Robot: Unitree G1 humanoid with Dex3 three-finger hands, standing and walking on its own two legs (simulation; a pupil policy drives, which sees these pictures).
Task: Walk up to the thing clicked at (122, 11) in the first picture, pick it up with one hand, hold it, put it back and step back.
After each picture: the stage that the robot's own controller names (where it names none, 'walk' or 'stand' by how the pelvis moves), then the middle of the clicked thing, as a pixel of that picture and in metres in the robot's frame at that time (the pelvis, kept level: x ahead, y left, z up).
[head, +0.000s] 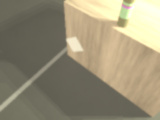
stand; (126, 7) +0.86 -0.27 -0.03
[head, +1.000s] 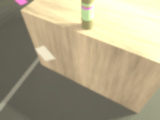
walk; (87, 8) +0.79 +0.01 +0.00
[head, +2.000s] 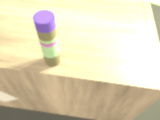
stand; (49, 42) +0.48 +0.14 +0.02
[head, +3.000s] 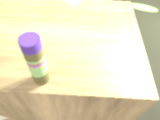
stand; (36, 62) +0.42 +0.18 -0.01
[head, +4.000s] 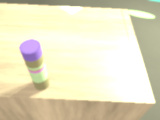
stand; (37, 67) +0.42 +0.19 -0.03
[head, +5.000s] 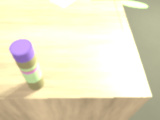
stand; (30, 68) +0.40 +0.21 -0.03
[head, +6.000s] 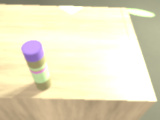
stand; (38, 68) +0.42 +0.18 -0.03
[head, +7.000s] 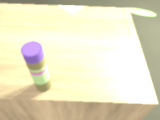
stand; (38, 69) +0.41 +0.18 -0.03
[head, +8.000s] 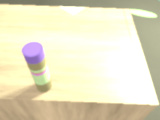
rise first; (39, 70) +0.41 +0.18 -0.03
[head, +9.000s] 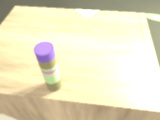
rise first; (49, 69) +0.42 +0.17 -0.03
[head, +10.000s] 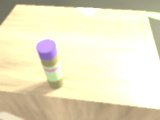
go down; (52, 67) +0.42 +0.16 -0.03
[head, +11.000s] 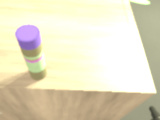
go down; (34, 56) +0.44 +0.15 -0.01
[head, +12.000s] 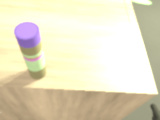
go down; (33, 55) +0.44 +0.15 +0.01
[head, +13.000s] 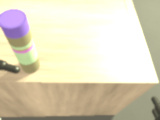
close in; (23, 46) +0.44 +0.17 +0.04
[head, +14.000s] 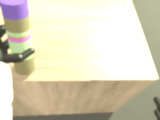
lift; (20, 40) +0.45 +0.17 +0.05
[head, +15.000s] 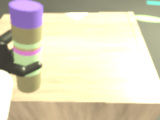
lift; (28, 52) +0.33 +0.15 +0.20
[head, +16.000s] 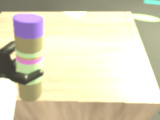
hold; (29, 61) +0.33 +0.15 +0.16
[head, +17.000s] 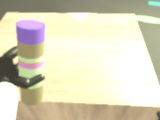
hold; (31, 65) +0.32 +0.16 +0.14
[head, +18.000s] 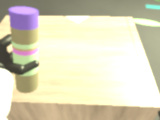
crouch; (25, 53) +0.35 +0.17 +0.17
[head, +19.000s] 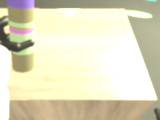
lower; (22, 33) +0.43 +0.18 +0.17
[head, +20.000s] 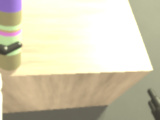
lower; (8, 33) +0.47 +0.18 +0.06
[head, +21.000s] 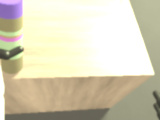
lower; (10, 38) +0.46 +0.18 +0.06
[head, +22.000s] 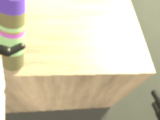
lower; (12, 35) +0.46 +0.17 +0.06
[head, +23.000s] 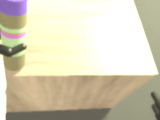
lower; (13, 35) +0.46 +0.17 +0.06
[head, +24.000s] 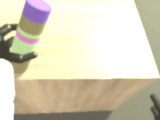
open; (26, 39) +0.45 +0.14 +0.06
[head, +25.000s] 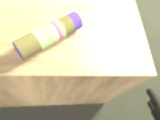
rise; (50, 34) +0.50 +0.06 -0.03
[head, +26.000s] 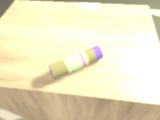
sink last; (76, 61) +0.50 +0.07 -0.07
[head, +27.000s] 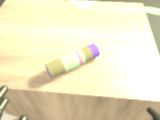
stand; (73, 60) +0.50 +0.07 -0.07
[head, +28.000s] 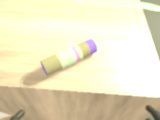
stand; (70, 56) +0.50 +0.06 -0.06
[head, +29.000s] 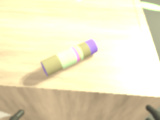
stand; (70, 56) +0.50 +0.06 -0.05
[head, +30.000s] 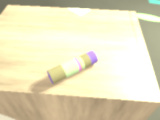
stand; (73, 66) +0.51 +0.05 -0.12
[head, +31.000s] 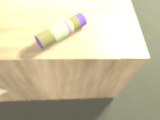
walk; (62, 30) +0.61 +0.09 -0.09
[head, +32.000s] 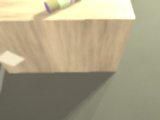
walk; out of the picture +0.91 +0.12 -0.10
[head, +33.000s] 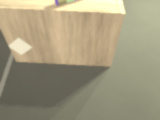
stand; out of the picture +1.16 +0.10 -0.10
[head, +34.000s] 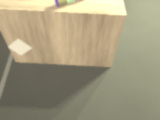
stand; out of the picture +1.14 +0.08 -0.12
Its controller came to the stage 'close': yes
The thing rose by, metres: 0.21
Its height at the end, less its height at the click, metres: -0.09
